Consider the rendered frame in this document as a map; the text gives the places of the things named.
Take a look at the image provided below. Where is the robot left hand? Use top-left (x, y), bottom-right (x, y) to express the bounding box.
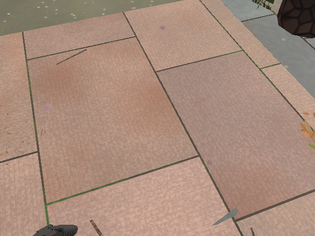
top-left (32, 224), bottom-right (78, 236)

